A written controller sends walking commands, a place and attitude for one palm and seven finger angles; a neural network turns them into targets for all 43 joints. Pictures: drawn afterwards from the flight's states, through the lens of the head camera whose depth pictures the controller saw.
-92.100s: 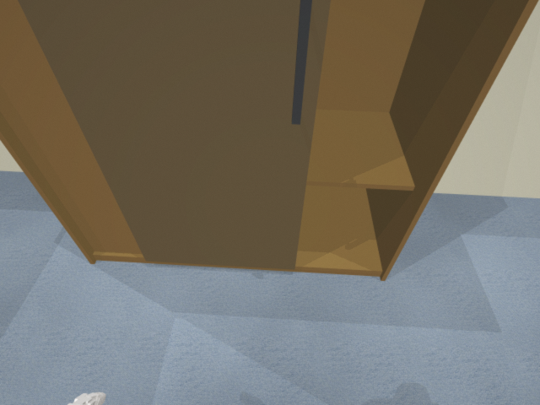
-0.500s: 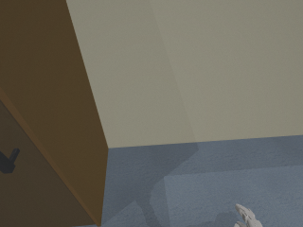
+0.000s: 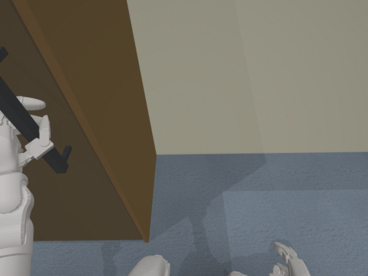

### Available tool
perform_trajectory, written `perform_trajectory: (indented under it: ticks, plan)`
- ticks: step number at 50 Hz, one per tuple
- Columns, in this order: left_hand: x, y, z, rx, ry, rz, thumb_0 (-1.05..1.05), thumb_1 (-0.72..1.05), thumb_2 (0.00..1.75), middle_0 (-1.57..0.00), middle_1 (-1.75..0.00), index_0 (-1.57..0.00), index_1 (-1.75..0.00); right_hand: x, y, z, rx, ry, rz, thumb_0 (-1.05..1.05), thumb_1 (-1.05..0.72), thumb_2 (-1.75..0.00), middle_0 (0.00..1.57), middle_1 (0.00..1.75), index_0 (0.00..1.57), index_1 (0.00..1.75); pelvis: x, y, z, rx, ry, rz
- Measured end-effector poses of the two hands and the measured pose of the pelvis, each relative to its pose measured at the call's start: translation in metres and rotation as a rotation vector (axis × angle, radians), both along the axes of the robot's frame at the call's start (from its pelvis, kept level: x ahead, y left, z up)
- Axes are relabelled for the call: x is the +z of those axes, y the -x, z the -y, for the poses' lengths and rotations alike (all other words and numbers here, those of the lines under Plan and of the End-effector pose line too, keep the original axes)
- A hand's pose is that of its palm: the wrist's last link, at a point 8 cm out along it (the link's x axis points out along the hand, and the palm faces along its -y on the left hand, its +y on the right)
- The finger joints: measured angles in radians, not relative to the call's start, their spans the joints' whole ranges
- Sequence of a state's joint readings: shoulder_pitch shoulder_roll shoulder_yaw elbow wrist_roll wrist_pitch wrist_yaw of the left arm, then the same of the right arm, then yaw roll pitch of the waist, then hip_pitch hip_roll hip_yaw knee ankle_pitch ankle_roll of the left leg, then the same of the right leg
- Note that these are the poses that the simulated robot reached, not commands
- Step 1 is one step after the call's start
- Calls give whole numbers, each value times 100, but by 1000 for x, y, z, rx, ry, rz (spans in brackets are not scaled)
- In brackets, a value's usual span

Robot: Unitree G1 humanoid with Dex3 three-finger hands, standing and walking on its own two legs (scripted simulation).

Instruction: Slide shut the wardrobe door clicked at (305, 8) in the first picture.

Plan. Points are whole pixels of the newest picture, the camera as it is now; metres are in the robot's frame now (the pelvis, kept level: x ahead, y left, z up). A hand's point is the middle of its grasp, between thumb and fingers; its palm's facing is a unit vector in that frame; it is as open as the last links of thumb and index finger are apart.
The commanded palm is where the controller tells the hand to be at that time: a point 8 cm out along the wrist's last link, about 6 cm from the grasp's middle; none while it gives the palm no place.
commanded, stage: stop walking and hold the door there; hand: left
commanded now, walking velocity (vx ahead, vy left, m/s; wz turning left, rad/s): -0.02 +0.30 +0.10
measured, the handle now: (35, 121) +0.33 +0.29 +0.18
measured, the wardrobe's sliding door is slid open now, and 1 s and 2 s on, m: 0.00 0.00 0.00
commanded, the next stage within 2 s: loosen the grip on the handle in 0.96 s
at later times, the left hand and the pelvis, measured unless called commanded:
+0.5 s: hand (41, 141) +0.30 +0.27 +0.17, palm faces +0.23 -0.96 -0.17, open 5.6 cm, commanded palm +0.27 +0.31 +0.16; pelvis -0.02 +0.10 +0.01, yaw -1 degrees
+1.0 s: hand (42, 141) +0.30 +0.27 +0.17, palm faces +0.28 -0.93 -0.23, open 5.7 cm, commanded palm +0.27 +0.32 +0.16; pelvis -0.02 +0.06 +0.02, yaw -2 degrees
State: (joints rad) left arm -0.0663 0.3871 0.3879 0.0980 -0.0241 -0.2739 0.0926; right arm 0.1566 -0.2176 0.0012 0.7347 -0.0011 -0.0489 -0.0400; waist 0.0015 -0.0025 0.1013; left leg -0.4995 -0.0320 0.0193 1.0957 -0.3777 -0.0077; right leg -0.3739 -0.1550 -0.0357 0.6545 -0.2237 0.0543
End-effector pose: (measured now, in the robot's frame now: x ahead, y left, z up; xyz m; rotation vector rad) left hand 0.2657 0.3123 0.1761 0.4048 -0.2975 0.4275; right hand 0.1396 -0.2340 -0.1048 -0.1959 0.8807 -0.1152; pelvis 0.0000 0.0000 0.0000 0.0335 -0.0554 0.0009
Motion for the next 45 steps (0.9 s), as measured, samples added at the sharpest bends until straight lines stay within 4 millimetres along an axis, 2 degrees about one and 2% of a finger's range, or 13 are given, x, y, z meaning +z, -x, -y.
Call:
perform_trajectory:
  ticks: [5, 8, 14, 22, 28, 32, 36, 40, 45]
  plan:
    - [-1, -3, -6, -96, 12, 38, -23, 56, 88, -44, -150, -40, -140, -1, 2, -27, -8, 34, 14, 1, -91, -89, 20, 30, 21, 30, -5, 4, -32, 26, -21, -19]
    - [-3, -3, -8, -140, 18, 49, -22, 57, 89, -44, -150, -41, -140, -4, 2, -47, -37, 20, 31, 1, -91, -89, 20, 30, 20, 30, -8, 14, -50, 12, -29, 0]
    - [-4, -2, -5, -157, 80, 46, -15, 63, 87, -44, -145, -37, -140, -8, 5, -91, 6, -74, 38, 1, -91, -89, 20, 30, 20, 30, -5, 21, -61, 6, 1, -8]
    - [-6, -2, -10, -239, 138, 52, -13, 63, 77, -40, -144, -41, -140, 11, 6, -110, 14, 6, 37, 1, -91, -89, 20, 30, 21, 30, 2, 19, -95, -7, 28, -8]
    - [-2, -1, -10, -267, 165, 0, -6, 65, 75, -35, -142, -43, -140, 34, 4, -122, 22, -4, 34, 1, -91, -89, 20, 30, 20, 30, 21, 17, -99, -6, 55, -12]
    - [-1, 0, -8, -265, 188, -23, -3, 67, 78, -38, -141, -41, -140, 42, -2, -124, 48, -14, 46, 1, -91, -89, 20, 30, 20, 30, 26, 16, -93, -16, 70, -19]
    - [-1, 1, -6, -237, 168, -21, -4, 68, 79, -41, -140, -38, -140, 41, -12, -117, 51, -30, 84, 1, -91, -89, 20, 30, 21, 30, 21, 15, -81, -29, 51, -23]
    - [-1, 1, -5, -198, 137, -29, -7, 67, 81, -43, -140, -36, -140, 37, -17, -99, 22, -37, 119, 1, -90, -89, 20, 30, 21, 30, 17, 18, -70, -39, 44, -30]
    - [0, 1, -5, -180, 127, -54, -9, 67, 81, -45, -140, -37, -140, 38, -8, -71, -24, 2, 112, 1, -91, -89, 20, 30, 21, 30, 18, 17, -63, -28, 43, -36]
